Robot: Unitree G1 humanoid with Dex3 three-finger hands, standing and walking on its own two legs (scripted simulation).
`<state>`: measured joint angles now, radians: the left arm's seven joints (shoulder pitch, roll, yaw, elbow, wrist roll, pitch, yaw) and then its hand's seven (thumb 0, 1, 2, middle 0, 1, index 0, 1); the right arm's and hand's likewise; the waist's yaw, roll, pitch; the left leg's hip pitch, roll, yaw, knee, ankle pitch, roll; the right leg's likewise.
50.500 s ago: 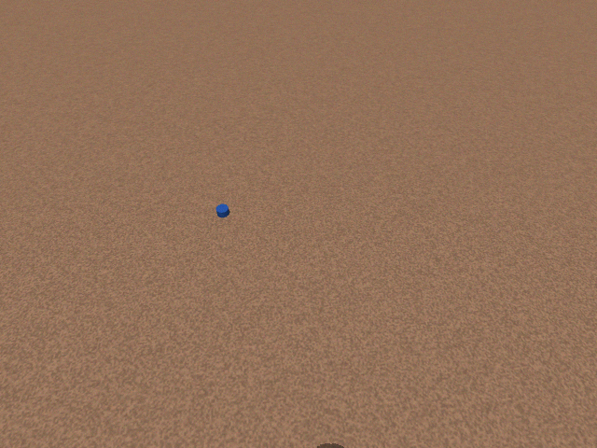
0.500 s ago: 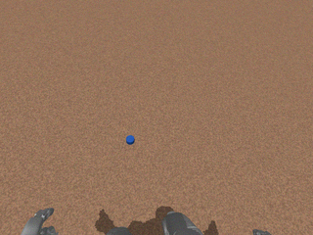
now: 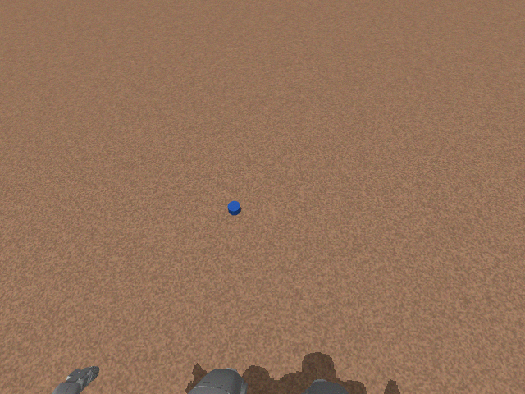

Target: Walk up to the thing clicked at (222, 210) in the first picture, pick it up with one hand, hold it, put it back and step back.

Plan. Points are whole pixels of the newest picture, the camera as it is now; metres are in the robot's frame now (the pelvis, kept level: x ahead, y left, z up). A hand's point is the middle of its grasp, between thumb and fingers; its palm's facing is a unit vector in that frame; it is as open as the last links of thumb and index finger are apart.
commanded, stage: step back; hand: left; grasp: from above
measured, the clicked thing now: (234, 208) +0.90 +0.19 -0.74
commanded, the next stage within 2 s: stand in 1.58 s
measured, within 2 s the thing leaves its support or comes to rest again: neither
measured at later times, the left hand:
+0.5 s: hand out of the picture -0.12 +0.25 -0.14, palm faces -0.03 -0.91 -0.42, open 7.3 cm
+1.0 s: hand out of the picture -0.18 +0.26 -0.14, palm faces +0.06 -0.92 -0.39, open 7.3 cm
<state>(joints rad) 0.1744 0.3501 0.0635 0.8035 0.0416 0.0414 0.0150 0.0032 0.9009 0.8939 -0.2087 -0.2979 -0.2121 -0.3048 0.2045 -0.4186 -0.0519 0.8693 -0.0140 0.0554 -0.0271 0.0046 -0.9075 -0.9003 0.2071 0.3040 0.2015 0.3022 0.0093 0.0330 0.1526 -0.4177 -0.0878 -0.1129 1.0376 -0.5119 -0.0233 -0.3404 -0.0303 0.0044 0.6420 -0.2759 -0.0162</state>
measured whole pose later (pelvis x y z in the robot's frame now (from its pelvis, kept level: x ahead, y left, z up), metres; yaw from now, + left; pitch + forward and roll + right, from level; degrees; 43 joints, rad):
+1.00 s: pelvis -0.23 -0.02 +0.00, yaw +3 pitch -3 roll +0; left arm 0.22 0.37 0.06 0.99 0.03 -0.03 -0.01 0.00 0.90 0.89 -0.21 -0.30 -0.21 -0.30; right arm 0.21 -0.36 -0.04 1.00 -0.03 0.02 0.01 0.01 -0.91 -0.90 0.21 0.30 0.20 0.30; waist 0.02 0.03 0.05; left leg -0.31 -0.01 -0.09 0.79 -0.48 0.00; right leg -0.26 0.01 -0.03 0.59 -0.29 -0.04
